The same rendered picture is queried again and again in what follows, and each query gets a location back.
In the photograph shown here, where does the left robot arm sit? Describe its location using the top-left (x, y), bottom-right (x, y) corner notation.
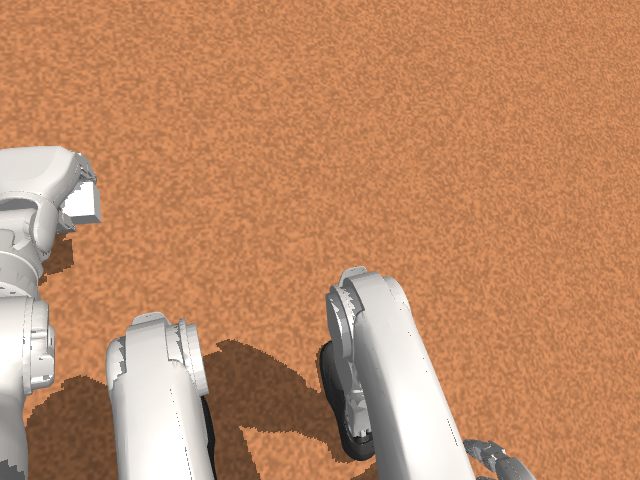
top-left (0, 191), bottom-right (59, 480)

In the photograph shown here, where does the left robot foot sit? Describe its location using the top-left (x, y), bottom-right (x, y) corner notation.
top-left (201, 396), bottom-right (217, 480)

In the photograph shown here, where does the right robot hand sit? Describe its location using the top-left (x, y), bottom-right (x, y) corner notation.
top-left (463, 439), bottom-right (537, 480)

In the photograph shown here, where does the left robot hand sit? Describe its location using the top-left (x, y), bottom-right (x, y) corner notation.
top-left (0, 146), bottom-right (97, 233)

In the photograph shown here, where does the small box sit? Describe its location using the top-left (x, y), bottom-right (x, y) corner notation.
top-left (59, 181), bottom-right (101, 225)

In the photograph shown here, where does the right robot foot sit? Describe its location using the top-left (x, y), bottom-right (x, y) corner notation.
top-left (319, 340), bottom-right (375, 461)

